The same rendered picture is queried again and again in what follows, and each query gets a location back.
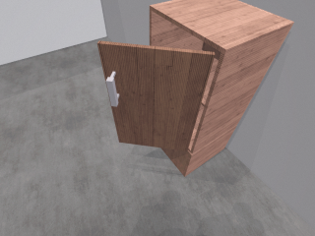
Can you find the cupboard door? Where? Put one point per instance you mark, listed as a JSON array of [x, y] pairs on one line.
[[160, 91]]

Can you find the handle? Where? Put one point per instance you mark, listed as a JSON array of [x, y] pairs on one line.
[[111, 87]]

